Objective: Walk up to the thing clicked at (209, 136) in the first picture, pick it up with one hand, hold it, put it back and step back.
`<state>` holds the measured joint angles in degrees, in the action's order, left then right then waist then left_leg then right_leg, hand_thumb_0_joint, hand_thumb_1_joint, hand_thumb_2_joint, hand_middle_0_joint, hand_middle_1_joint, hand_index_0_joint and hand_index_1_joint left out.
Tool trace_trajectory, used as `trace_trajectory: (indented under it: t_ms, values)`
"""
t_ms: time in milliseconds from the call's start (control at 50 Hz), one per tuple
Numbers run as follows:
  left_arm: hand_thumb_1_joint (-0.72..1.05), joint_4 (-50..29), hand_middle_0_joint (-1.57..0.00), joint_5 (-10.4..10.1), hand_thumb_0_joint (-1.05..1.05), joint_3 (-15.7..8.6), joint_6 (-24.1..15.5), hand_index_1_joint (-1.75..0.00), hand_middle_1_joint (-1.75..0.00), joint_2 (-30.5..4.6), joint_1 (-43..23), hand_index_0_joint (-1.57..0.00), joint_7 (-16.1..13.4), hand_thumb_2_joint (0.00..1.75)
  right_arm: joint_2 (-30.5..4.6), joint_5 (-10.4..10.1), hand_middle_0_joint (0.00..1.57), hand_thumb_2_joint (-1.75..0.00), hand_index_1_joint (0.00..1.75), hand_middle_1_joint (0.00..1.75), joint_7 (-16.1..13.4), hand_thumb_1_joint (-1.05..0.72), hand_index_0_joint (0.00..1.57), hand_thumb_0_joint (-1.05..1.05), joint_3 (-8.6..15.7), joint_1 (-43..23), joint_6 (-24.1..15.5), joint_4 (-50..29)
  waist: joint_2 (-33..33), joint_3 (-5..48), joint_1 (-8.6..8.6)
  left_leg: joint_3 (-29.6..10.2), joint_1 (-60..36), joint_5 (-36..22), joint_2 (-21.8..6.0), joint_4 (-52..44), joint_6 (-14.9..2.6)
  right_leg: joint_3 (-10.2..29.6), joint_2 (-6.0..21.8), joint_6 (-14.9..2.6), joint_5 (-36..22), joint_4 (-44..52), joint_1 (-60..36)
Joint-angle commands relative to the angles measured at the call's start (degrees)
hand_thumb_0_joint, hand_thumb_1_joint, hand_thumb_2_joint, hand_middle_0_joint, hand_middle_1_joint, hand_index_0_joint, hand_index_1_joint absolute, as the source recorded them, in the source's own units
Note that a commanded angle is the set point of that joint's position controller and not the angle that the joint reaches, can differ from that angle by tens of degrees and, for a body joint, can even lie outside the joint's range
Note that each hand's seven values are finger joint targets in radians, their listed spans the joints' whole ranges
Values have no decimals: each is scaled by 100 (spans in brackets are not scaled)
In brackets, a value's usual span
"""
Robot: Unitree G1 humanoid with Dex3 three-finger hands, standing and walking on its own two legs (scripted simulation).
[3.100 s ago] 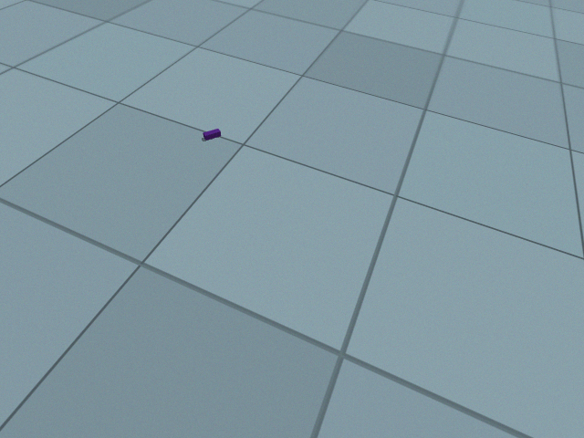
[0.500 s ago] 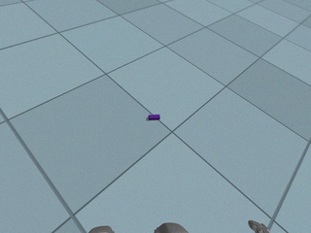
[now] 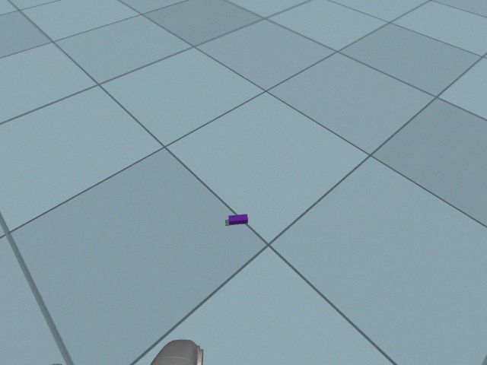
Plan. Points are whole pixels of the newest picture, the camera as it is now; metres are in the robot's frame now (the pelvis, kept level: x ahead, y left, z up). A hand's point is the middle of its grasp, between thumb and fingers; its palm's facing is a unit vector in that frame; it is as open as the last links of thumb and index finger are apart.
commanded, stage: walk up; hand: left
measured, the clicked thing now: (238, 219) +0.82 +0.04 -0.75
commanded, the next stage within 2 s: none
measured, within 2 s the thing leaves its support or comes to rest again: neither
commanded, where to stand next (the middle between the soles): +0.49 -0.22 m, yaw +5 degrees
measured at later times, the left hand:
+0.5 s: hand (140, 326) +0.20 +0.19 -0.15, palm faces -0.03 -0.95 -0.30, open 7.3 cm
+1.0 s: hand (217, 289) +0.27 +0.05 -0.14, palm faces +0.07 -0.93 -0.35, open 7.3 cm
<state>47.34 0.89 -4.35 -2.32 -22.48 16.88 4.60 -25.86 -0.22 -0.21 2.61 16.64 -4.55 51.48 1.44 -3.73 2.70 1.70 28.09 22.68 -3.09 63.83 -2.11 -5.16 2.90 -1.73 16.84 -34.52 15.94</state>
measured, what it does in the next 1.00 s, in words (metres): walks ahead: left foot, then right foot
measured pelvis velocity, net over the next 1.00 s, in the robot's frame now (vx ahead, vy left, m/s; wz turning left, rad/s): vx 0.29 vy -0.22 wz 0.06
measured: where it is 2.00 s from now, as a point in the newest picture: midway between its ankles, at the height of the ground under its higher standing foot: (306, 318)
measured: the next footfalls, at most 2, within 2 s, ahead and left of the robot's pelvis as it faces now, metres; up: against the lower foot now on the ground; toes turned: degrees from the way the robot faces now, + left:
left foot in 0.20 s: +0.22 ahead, +0.07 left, +0.00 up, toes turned +7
right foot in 0.62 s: +0.31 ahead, -0.30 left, +0.00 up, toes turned -5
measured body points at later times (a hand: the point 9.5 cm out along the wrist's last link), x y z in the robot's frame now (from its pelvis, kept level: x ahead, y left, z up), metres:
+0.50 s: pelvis +0.14 -0.08 +0.00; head +0.15 -0.05 +0.45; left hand +0.20 +0.24 -0.13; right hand +0.19 -0.43 -0.08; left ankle +0.18 +0.07 -0.73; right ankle +0.24 -0.26 -0.69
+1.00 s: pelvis +0.29 -0.22 +0.00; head +0.31 -0.21 +0.45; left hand +0.27 +0.10 -0.11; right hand +0.38 -0.52 -0.11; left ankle +0.38 -0.08 -0.70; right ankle +0.27 -0.30 -0.73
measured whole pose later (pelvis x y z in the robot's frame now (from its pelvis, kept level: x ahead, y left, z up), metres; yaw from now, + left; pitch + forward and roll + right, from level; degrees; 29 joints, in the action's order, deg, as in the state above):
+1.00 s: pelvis +0.29 -0.22 +0.00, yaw +3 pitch -2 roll -1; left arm 48.4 0.8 -3.3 -3.4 -22.6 22.5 3.0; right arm -22.9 0.7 2.3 2.1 16.0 -2.9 51.7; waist 0.6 -5.0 3.8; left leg 0.2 29.0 14.3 -1.9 45.2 -0.9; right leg -9.1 -0.4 -3.4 18.3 -28.8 8.6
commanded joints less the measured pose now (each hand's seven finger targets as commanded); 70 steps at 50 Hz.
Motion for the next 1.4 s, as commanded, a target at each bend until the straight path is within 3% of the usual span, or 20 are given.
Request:
trace_trajectory:
  t_ms: [0,100,160,200,240,300,380,540,600,620,640,660,760,960,1060,1100,1120,1140,1260,1380]
  values:
    - [90,-516,-20,9,0,-389,-127,-30,-30,-1435,-8,-20,-154,90,-969,23,20,-90,30,30,12,-90,20,0,324,367,-138,-334,-1159,4,-54,4,397,-300,-172,-1070,51,999,981,-1148,-1403,1529,-420]
    - [90,-728,-20,61,0,-332,-66,-30,-30,-1459,169,-20,-129,90,-807,7,20,-90,30,30,4,-90,20,0,321,77,-196,-544,-937,299,62,319,-441,-955,16,-2478,70,842,1076,-1038,-2155,1011,-535]
    - [90,-936,-20,38,0,-238,-9,-30,-30,-1303,-90,-20,-108,90,-964,35,20,-90,30,30,-111,-90,20,0,465,1164,-242,-192,-123,779,-607,436,-2694,-1660,297,-3313,-138,352,656,-683,-1958,-500,472]
    - [90,-976,-20,49,0,-119,32,-30,-30,-734,513,-20,-75,90,-1813,160,20,-90,30,30,-239,-90,20,0,699,1560,-273,-312,1410,1088,-634,-3258,-3955,70,-1888,-4229,-868,221,-342,-200,1385,-2815,2531]
    - [90,-722,-20,92,0,-359,240,-30,-30,-1702,654,-20,-127,90,-1939,-70,20,-90,30,30,-273,-90,20,0,734,872,-253,-592,372,495,-464,-4174,-2776,1818,-2606,-5090,-1478,1010,111,-144,1213,-3652,2486]
    - [90,-517,-20,121,0,-416,245,-30,-30,-1565,466,-20,-83,90,-1382,8,20,-90,30,30,-243,-90,20,0,527,388,-275,-655,-46,-99,-263,-2274,-1575,603,-1695,-5044,-927,1220,307,35,541,-3268,1979]
    - [90,-388,-20,100,0,-395,286,-30,-30,-1325,643,-20,73,90,-1456,51,20,-90,30,30,-158,-90,20,0,529,213,-330,-612,619,-258,-127,-966,-907,287,-1306,-4934,-942,859,464,216,165,-2407,1519]
    - [90,-270,-20,95,0,-477,256,-30,-30,-1308,394,-20,184,90,-1888,113,20,-90,30,30,-79,-90,20,0,666,-289,-238,-609,1094,154,62,-527,-479,1271,-1262,-4450,-764,198,396,99,-112,-639,171]
    - [90,119,-20,170,0,-644,138,-30,-30,-1643,1140,-20,77,90,-1270,195,20,-90,30,30,-91,-90,20,0,472,15,-72,-498,-647,440,385,111,435,1792,-590,-2168,-467,2,-122,82,614,-71,-1264]
    - [90,173,-20,246,0,-756,91,-30,-30,-2046,1454,-20,-5,90,-750,176,20,-90,30,30,-96,-90,20,0,302,156,-28,-522,-2228,205,589,600,1335,1518,-6,-302,-231,1510,640,-195,2285,1024,-1422]
    - [90,-150,-20,224,0,-672,11,-30,-30,-2209,1078,-20,-67,90,-637,38,20,-90,30,30,-130,-90,20,0,218,29,0,-638,-2485,-103,524,31,1936,964,403,639,-15,3674,1636,-612,3482,2450,-716]
    - [90,-294,-20,114,0,-673,9,-30,-30,-2448,505,-20,-95,90,-1227,73,20,-90,30,30,-168,-90,20,0,405,-85,6,-612,-1986,-422,312,-529,1738,670,73,796,3,4286,1995,-970,3931,2862,-176]
    - [90,-208,-20,-32,0,-429,-149,-30,-30,-1685,134,-20,-224,90,-1171,-29,20,-90,30,30,-11,-90,20,0,355,702,-43,40,-1249,-106,-185,-539,800,-577,-134,39,-18,1862,1098,-712,1032,1923,-331]
    - [90,-335,-20,-5,0,-384,-216,-30,-30,-1556,806,-20,-296,90,-767,57,20,-90,30,30,171,-90,20,0,273,-356,-44,-603,-670,48,246,-61,555,-971,-5,-2304,83,962,1315,-817,-1811,1472,-1486]
    - [90,-530,-20,-11,0,-296,-91,-30,-30,-1512,453,-20,-277,90,-725,29,20,-90,30,30,96,-90,20,0,391,404,-104,-458,-370,288,-335,548,-1969,-1514,483,-3339,-107,196,863,-581,-2493,13,-208]
    - [90,-643,-20,-62,0,-128,-85,-30,-30,-958,651,-20,-269,90,-1350,150,20,-90,30,30,-69,-90,20,0,622,1507,-153,-304,776,1049,-901,-1326,-3910,-639,-590,-3766,-777,-123,180,-194,-1285,-2448,1364]
    - [90,-636,-20,-55,0,-121,-21,-30,-30,-775,807,-20,-277,90,-1647,149,20,-90,30,30,-167,-90,20,0,660,1412,-143,-467,1038,916,-676,-3680,-4044,-1097,-2052,-4237,-1318,96,-427,33,1406,-3222,2415]
    - [90,-590,-20,-30,0,-272,82,-30,-30,-1474,687,-20,-347,90,-1755,-60,20,-90,30,30,-194,-90,20,0,720,1147,-119,-552,434,858,-637,-4248,-3512,-760,-2581,-4494,-1851,802,25,-39,1620,-3806,2292]
    - [90,-162,-20,-95,0,-213,201,-30,-30,-1107,853,-20,-286,90,-1126,47,20,-90,30,30,-152,-90,20,0,385,-44,-149,-735,499,-232,-76,-760,-680,-2395,-1041,-4409,-979,727,251,79,365,-2760,934]
    - [90,152,-20,-172,0,-164,43,-30,-30,-1022,403,-20,-436,90,-1136,94,20,-90,30,30,-27,-90,20,0,292,-502,138,-676,1289,207,-178,-551,-337,-2301,-806,-3635,-988,256,7,291,-461,-930,-20]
